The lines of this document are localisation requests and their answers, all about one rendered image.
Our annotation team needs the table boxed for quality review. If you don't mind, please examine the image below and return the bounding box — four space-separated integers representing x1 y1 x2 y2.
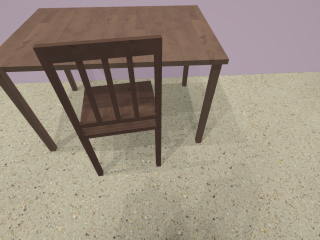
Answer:
0 5 229 152

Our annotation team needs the chair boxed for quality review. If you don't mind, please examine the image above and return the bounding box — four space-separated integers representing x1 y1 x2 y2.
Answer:
33 35 162 176

